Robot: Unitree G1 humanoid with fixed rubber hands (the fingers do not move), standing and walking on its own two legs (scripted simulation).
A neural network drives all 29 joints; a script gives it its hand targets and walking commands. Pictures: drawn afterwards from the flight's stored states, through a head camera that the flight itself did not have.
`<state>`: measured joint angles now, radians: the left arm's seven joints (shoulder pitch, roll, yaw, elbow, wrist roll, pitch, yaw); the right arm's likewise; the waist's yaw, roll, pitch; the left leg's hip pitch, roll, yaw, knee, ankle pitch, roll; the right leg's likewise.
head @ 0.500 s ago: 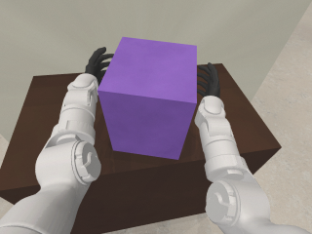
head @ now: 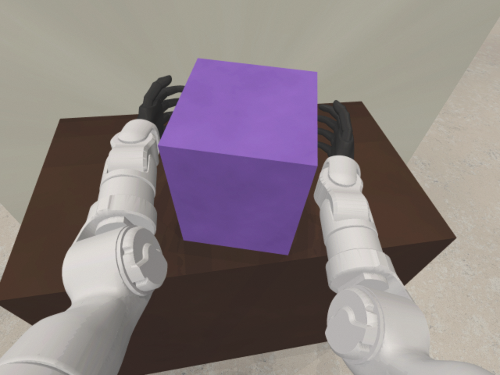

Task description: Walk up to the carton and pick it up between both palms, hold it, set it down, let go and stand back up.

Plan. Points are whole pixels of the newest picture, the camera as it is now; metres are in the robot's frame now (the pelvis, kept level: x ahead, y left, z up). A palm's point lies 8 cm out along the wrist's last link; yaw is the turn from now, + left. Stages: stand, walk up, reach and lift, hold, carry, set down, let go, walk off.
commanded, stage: set down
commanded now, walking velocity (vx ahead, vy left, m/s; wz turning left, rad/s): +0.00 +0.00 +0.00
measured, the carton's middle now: (245, 162) +0.45 +0.05 +0.09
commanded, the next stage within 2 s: none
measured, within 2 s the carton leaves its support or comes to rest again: neither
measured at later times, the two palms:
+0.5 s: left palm (154, 129) +0.45 +0.20 +0.15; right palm (337, 157) +0.41 -0.09 +0.14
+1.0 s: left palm (155, 131) +0.45 +0.20 +0.15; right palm (337, 159) +0.41 -0.09 +0.14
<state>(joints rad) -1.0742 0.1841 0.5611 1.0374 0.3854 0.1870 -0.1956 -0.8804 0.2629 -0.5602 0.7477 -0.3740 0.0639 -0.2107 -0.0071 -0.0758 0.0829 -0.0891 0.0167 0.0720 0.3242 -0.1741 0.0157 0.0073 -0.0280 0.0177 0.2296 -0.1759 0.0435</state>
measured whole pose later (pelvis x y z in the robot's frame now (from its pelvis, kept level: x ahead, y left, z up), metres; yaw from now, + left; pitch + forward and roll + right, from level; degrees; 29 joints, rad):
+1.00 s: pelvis +0.01 +0.00 +0.00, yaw +0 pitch -4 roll -1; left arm -1.01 0.09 0.64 0.85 0.47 0.16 -0.24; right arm -0.80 0.26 -0.51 0.68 -0.39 -0.04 -0.20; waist 0.01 -0.09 0.13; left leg -0.08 0.02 0.10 0.34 -0.19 0.02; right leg 0.01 -0.04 0.00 0.25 -0.20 0.04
